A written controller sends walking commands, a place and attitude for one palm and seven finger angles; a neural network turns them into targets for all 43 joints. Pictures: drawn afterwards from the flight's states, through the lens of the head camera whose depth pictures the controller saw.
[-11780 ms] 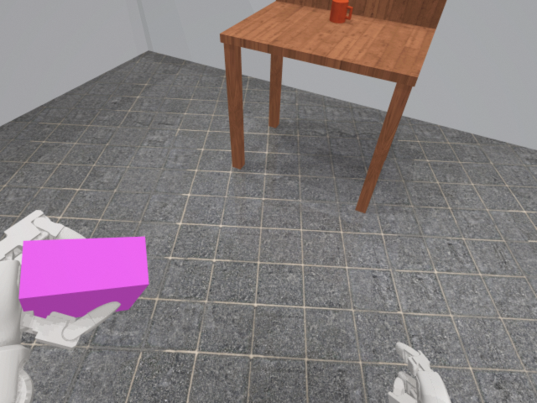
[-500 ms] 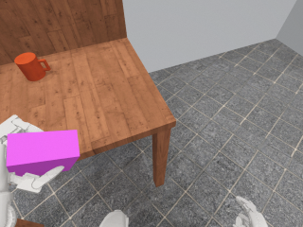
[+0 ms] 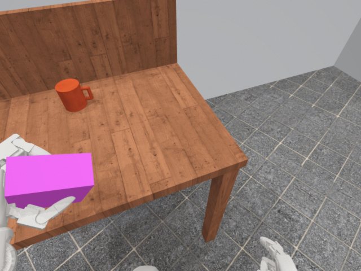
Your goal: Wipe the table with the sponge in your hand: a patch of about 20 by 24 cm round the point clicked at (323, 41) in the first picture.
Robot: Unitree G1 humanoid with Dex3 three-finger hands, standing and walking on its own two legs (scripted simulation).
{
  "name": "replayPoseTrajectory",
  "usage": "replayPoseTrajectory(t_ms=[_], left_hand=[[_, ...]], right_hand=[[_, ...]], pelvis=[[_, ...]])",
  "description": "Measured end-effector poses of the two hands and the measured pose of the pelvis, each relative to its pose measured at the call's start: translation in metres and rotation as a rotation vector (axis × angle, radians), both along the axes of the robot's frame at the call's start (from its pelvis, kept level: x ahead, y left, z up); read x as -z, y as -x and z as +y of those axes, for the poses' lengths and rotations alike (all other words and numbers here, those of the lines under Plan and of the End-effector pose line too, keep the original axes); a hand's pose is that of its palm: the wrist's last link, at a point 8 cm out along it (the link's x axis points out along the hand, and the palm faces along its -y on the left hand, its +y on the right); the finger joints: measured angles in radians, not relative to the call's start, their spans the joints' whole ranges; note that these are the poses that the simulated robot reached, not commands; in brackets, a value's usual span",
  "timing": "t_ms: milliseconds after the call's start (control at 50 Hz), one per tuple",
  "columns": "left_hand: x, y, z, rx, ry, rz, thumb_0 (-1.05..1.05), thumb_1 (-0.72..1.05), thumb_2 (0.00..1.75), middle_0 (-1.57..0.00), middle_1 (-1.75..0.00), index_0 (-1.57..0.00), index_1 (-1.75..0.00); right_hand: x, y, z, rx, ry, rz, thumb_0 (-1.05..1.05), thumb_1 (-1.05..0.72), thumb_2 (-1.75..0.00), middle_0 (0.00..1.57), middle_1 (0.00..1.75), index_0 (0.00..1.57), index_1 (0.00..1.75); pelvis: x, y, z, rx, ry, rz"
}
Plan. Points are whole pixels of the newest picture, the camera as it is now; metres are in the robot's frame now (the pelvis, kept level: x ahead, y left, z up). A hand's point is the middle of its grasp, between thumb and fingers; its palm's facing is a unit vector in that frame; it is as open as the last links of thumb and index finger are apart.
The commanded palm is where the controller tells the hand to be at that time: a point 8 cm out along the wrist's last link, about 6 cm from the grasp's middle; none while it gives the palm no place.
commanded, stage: come to a stop and stand still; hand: left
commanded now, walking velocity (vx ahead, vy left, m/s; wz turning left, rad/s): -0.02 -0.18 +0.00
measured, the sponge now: (62, 182) +0.22 +0.22 +0.15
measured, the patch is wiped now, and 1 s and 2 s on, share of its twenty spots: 0.00 0.00 0.00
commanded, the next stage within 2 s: look again from close up in 1.42 s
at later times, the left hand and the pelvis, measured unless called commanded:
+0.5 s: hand (8, 177) +0.21 +0.29 +0.18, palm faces +0.37 -0.77 -0.51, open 9.7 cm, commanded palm +0.15 +0.31 +0.18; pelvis -0.01 +0.03 +0.00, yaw +0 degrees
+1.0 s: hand out of the picture +0.22 +0.35 +0.17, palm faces +0.42 -0.82 -0.38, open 9.7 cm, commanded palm +0.16 +0.36 +0.18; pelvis +0.00 +0.09 +0.01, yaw +0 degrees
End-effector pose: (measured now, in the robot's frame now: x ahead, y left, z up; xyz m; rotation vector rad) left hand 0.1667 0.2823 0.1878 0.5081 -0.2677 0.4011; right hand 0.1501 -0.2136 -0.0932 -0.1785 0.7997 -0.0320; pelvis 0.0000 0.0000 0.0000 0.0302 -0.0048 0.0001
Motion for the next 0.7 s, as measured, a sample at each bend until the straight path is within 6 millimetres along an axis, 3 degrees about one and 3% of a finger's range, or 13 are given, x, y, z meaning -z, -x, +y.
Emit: replayPoseTrajectory(t_ms=[160, 260, 360, 460, 520, 580, 620, 700], left_hand=[[0.017, -0.02, 0.039, 0.048, 0.064, -0.049, 0.0, -0.46, 1.01, -0.78, -1.35, -0.78, -1.35], [0.001, -0.021, 0.037, 0.1, 0.034, -0.074, 0.0, -0.46, 1.01, -0.78, -1.35, -0.78, -1.35], [-0.02, -0.008, 0.025, 0.14, -0.053, -0.069, 0.0, -0.46, 1.01, -0.78, -1.35, -0.78, -1.35], [-0.011, 0.002, 0.032, 0.068, -0.034, 0.04, 0.0, -0.46, 1.01, -0.78, -1.35, -0.78, -1.35], [-0.014, -0.005, 0.058, 0.027, -0.1, 0.034, 0.0, -0.46, 1.01, -0.79, -1.35, -0.78, -1.35], [-0.003, -0.009, 0.08, -0.053, -0.017, 0.008, 0.0, -0.46, 1.01, -0.79, -1.35, -0.78, -1.35], [0.009, -0.009, 0.075, -0.049, 0.053, 0.007, 0.0, -0.46, 1.01, -0.79, -1.35, -0.78, -1.35], [0.026, -0.005, 0.038, 0.099, 0.14, 0.019, 0.0, -0.46, 1.01, -0.79, -1.35, -0.78, -1.35]], right_hand=[[-0.013, 0.003, 0.012, 0.093, 0.112, -0.038, 0.01, -0.9, -0.9, 0.2, 0.3, 0.21, 0.3], [-0.029, 0.001, 0.033, 0.063, 0.075, -0.078, 0.01, -0.9, -0.9, 0.2, 0.3, 0.2, 0.3], [-0.028, -0.004, 0.041, 0.036, 0.011, -0.112, 0.01, -0.9, -0.9, 0.2, 0.3, 0.21, 0.3], [-0.019, -0.004, 0.034, 0.05, -0.02, -0.092, 0.01, -0.9, -0.9, 0.21, 0.3, 0.21, 0.3], [-0.017, 0.002, 0.026, 0.024, 0.03, -0.067, 0.01, -0.9, -0.9, 0.21, 0.3, 0.21, 0.3], [-0.02, 0.008, 0.017, 0.02, 0.052, -0.059, 0.01, -0.9, -0.9, 0.2, 0.3, 0.21, 0.3], [-0.025, 0.011, 0.012, 0.026, 0.068, -0.072, 0.01, -0.9, -0.9, 0.2, 0.3, 0.21, 0.3], [-0.035, 0.014, 0.012, 0.048, 0.102, -0.106, 0.01, -0.9, -0.9, 0.2, 0.3, 0.21, 0.3]], pelvis=[[0.009, 0.001, 0.036, 0.007, 0.025, -0.033], [0.0, 0.005, 0.037, -0.003, 0.029, -0.016], [-0.002, 0.008, 0.035, 0.008, 0.039, -0.001], [-0.004, 0.006, 0.032, 0.011, 0.056, 0.005], [-0.004, 0.011, 0.029, 0.003, 0.054, -0.004], [-0.004, 0.017, 0.03, 0.012, 0.046, -0.015], [-0.004, 0.02, 0.035, 0.018, 0.041, -0.024], [-0.004, 0.022, 0.046, 0.024, 0.046, -0.031]])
